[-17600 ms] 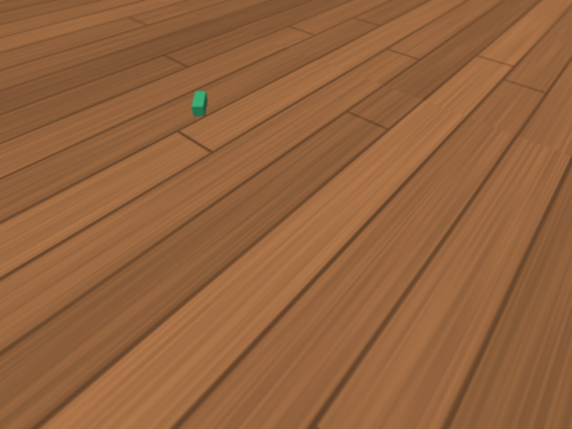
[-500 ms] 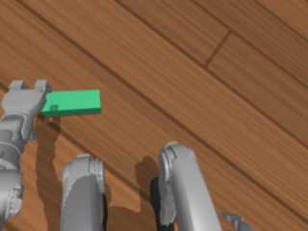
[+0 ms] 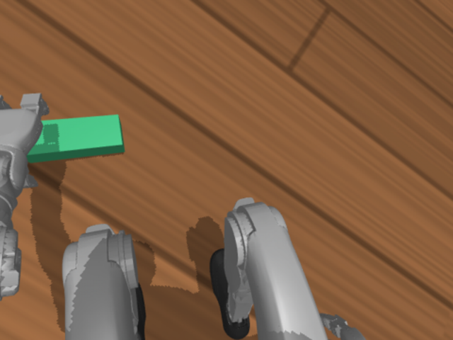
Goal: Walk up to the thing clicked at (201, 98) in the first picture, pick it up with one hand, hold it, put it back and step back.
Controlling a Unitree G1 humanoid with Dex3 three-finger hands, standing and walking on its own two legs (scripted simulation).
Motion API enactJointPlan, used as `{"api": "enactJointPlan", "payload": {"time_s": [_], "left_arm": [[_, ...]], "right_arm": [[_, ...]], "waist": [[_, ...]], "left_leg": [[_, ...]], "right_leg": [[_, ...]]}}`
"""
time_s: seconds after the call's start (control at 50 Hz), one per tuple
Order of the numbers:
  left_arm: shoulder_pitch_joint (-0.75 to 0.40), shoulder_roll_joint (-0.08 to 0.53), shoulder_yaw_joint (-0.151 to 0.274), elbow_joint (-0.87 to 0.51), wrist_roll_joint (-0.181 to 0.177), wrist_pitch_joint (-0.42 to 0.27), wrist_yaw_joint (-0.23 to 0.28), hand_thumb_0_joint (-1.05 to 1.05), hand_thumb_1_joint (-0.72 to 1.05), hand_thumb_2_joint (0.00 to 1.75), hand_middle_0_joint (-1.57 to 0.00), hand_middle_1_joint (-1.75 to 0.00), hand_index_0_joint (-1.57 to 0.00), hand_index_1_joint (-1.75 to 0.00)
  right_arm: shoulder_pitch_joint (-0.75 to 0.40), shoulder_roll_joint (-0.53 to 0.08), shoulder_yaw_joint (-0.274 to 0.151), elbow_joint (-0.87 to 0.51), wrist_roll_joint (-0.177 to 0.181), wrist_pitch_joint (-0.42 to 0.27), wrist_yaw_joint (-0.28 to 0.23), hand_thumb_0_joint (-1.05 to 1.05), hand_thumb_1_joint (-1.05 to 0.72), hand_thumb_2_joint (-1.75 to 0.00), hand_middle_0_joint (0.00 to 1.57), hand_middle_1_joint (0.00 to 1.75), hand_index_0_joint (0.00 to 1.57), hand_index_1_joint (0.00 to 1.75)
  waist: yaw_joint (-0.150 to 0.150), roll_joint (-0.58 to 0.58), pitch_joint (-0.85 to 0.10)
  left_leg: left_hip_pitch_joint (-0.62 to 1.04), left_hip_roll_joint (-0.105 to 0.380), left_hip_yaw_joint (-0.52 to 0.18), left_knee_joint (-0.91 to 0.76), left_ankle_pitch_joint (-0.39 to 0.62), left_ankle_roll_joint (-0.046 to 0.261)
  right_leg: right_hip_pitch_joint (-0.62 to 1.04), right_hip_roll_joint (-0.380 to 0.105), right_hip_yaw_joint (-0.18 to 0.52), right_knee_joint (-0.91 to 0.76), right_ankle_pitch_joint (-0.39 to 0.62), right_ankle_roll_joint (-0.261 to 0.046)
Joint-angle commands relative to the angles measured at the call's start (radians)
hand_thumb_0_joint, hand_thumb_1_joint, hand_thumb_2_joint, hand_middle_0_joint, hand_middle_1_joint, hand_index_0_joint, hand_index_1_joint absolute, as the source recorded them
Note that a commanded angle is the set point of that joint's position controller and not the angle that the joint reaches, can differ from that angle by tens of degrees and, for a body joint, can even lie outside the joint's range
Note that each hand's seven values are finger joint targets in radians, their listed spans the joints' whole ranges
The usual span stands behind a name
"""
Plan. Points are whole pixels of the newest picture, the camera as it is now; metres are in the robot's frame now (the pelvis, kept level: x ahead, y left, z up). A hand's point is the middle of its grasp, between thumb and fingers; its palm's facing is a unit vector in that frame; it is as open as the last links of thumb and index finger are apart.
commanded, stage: rise first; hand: left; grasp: from above
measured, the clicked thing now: (74, 138) +0.53 +0.22 -0.32
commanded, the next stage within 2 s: none
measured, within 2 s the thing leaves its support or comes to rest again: neither
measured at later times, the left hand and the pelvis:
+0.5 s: hand (30, 147) +0.47 +0.26 -0.20, palm faces -0.47 -0.04 -0.88, open 14.0 cm; pelvis +0.00 +0.00 -0.01, yaw -1 degrees
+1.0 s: hand (32, 141) +0.49 +0.26 -0.21, palm faces -0.46 -0.04 -0.89, open 14.0 cm; pelvis +0.00 +0.00 -0.03, yaw -2 degrees
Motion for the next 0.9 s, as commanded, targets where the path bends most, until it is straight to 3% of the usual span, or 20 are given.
{"api": "enactJointPlan", "payload": {"time_s": [0.0,0.02,0.08,0.14,0.16,0.18,0.2,0.4,0.48,0.5,0.52,0.54,0.58,0.7,0.74,0.88], "left_arm": [[-0.311,0.228,0.025,-0.148,-0.017,0.006,0.038,0.00,-0.49,0.96,-0.05,-1.06,-0.08,-1.03],[-0.306,0.228,0.023,-0.132,-0.010,0.006,0.037,0.00,-0.50,0.97,-0.05,-1.05,-0.08,-1.02],[-0.317,0.261,0.037,-0.146,-0.004,0.001,0.039,0.00,-0.51,0.97,-0.05,-1.05,-0.08,-1.02],[-0.297,0.222,0.015,-0.121,0.001,0.007,0.038,0.00,-0.51,0.98,-0.05,-1.04,-0.08,-1.02],[-0.338,0.247,0.029,-0.162,-0.007,0.004,0.042,0.00,-0.50,0.97,-0.05,-1.05,-0.08,-1.02],[-0.287,0.226,0.017,-0.111,-0.001,0.011,0.041,0.00,-0.51,0.97,-0.05,-1.05,-0.08,-1.02],[-0.328,0.233,0.023,-0.141,-0.013,0.009,0.043,0.00,-0.50,0.97,-0.05,-1.05,-0.08,-1.02],[-0.357,0.222,-0.004,-0.083,-0.011,0.011,0.030,0.00,-0.50,0.97,-0.05,-1.04,-0.08,-1.02],[-0.348,0.251,-0.003,-0.065,-0.005,0.007,0.026,0.00,-0.51,0.98,-0.05,-1.05,-0.08,-1.03],[-0.376,0.266,0.002,-0.088,-0.008,0.003,0.029,0.00,-0.59,1.06,-0.06,-0.99,-0.04,-1.01],[-0.374,0.266,0.001,-0.067,-0.003,0.004,0.030,0.00,-0.53,1.00,-0.06,-1.04,-0.07,-1.03],[-0.383,0.277,0.009,-0.085,-0.008,0.003,0.035,0.00,-0.51,0.98,-0.06,-1.04,-0.07,-1.02],[-0.385,0.256,-0.005,-0.068,-0.002,0.002,0.032,0.00,-0.52,0.99,-0.06,-1.04,-0.07,-1.03],[-0.394,0.290,0.004,-0.070,-0.003,0.007,0.039,0.00,-0.52,0.99,-0.06,-1.05,-0.07,-1.03],[-0.401,0.282,0.000,-0.058,-0.002,0.010,0.039,0.00,-0.50,0.97,-0.06,-1.05,-0.08,-1.03],[-0.398,0.314,0.007,-0.063,-0.001,0.014,0.031,0.00,-0.50,0.96,-0.06,-1.06,-0.08,-1.04]], "right_arm": [[0.228,-0.233,-0.068,-0.009,0.005,0.001,-0.012,0.00,-0.90,-0.90,0.20,0.30,0.20,0.30],[0.235,-0.239,-0.063,-0.005,0.004,0.002,-0.010,0.00,-0.90,-0.90,0.20,0.30,0.20,0.30],[0.236,-0.245,-0.060,-0.010,0.007,0.007,-0.010,0.00,-0.90,-0.90,0.20,0.30,0.20,0.30],[0.242,-0.249,-0.055,-0.011,0.003,0.007,-0.006,0.00,-0.90,-0.90,0.20,0.30,0.20,0.30],[0.242,-0.255,-0.056,-0.011,0.006,0.009,-0.007,0.00,-0.90,-0.90,0.20,0.30,0.20,0.30],[0.244,-0.253,-0.053,-0.012,0.004,0.008,-0.005,0.00,-0.90,-0.90,0.20,0.30,0.20,0.30],[0.245,-0.259,-0.053,-0.013,0.004,0.007,-0.003,0.00,-0.90,-0.90,0.20,0.30,0.20,0.30],[0.243,-0.277,-0.038,-0.019,0.001,-0.002,0.001,0.00,-0.90,-0.90,0.20,0.30,0.20,0.30],[0.239,-0.273,-0.023,-0.024,0.000,-0.003,0.001,0.00,-0.90,-0.90,0.20,0.30,0.20,0.30],[0.235,-0.275,-0.022,-0.022,0.000,-0.002,-0.001,0.00,-0.90,-0.90,0.20,0.30,0.20,0.30],[0.238,-0.275,-0.019,-0.026,-0.002,-0.002,-0.002,0.00,-0.90,-0.90,0.20,0.30,0.20,0.30],[0.235,-0.279,-0.018,-0.027,-0.001,-0.004,-0.003,0.00,-0.90,-0.90,0.20,0.30,0.20,0.30],[0.239,-0.278,-0.014,-0.028,-0.005,-0.006,-0.002,0.00,-0.90,-0.90,0.20,0.30,0.20,0.30],[0.237,-0.278,-0.005,-0.028,-0.005,-0.008,-0.003,0.00,-0.90,-0.90,0.20,0.30,0.20,0.30],[0.245,-0.283,-0.001,-0.030,-0.007,-0.012,-0.002,0.00,-0.90,-0.90,0.20,0.30,0.20,0.30],[0.250,-0.293,0.008,-0.036,-0.005,-0.011,-0.002,0.00,-0.90,-0.90,0.20,0.30,0.20,0.30]], "waist": [[-0.009,0.245,-0.740],[-0.024,0.258,-0.735],[-0.013,0.281,-0.733],[-0.029,0.279,-0.716],[-0.024,0.292,-0.738],[-0.027,0.303,-0.713],[-0.030,0.309,-0.722],[-0.064,0.300,-0.659],[-0.063,0.284,-0.652],[-0.055,0.287,-0.671],[-0.067,0.285,-0.661],[-0.056,0.299,-0.659],[-0.079,0.296,-0.648],[-0.067,0.306,-0.670],[-0.083,0.320,-0.654],[-0.079,0.336,-0.660]], "left_leg": [[0.488,-0.015,0.055,-0.223,0.246,0.035],[0.484,-0.015,0.053,-0.218,0.257,0.034],[0.472,-0.016,0.052,-0.218,0.257,0.031],[0.500,-0.012,0.043,-0.215,0.271,0.028],[0.510,-0.012,0.039,-0.216,0.273,0.026],[0.518,-0.012,0.039,-0.220,0.282,0.021],[0.505,-0.011,0.036,-0.219,0.272,0.022],[0.481,-0.007,0.020,-0.208,0.230,0.019],[0.425,-0.014,0.041,-0.186,0.219,0.029],[0.422,-0.014,0.040,-0.186,0.206,0.031],[0.407,-0.015,0.042,-0.183,0.197,0.032],[0.421,-0.014,0.038,-0.193,0.198,0.027],[0.420,-0.013,0.037,-0.182,0.191,0.029],[0.410,-0.012,0.039,-0.171,0.200,0.029],[0.409,-0.011,0.034,-0.174,0.197,0.027],[0.420,-0.009,0.028,-0.167,0.220,0.025]], "right_leg": [[0.419,0.029,-0.041,-0.224,0.253,-0.036],[0.419,0.028,-0.043,-0.218,0.264,-0.035],[0.408,0.031,-0.046,-0.207,0.261,-0.039],[0.395,0.034,-0.055,-0.205,0.273,-0.040],[0.382,0.031,-0.058,-0.198,0.273,-0.041],[0.378,0.032,-0.059,-0.195,0.275,-0.043],[0.371,0.033,-0.063,-0.190,0.270,-0.042],[0.316,0.031,-0.076,-0.175,0.236,-0.043],[0.359,0.038,-0.070,-0.178,0.234,-0.039],[0.356,0.040,-0.069,-0.178,0.221,-0.041],[0.360,0.039,-0.069,-0.180,0.216,-0.039],[0.340,0.036,-0.071,-0.174,0.211,-0.042],[0.339,0.040,-0.075,-0.175,0.209,-0.041],[0.353,0.042,-0.074,-0.166,0.218,-0.041],[0.341,0.042,-0.080,-0.167,0.215,-0.041],[0.339,0.041,-0.087,-0.157,0.235,-0.042]]}}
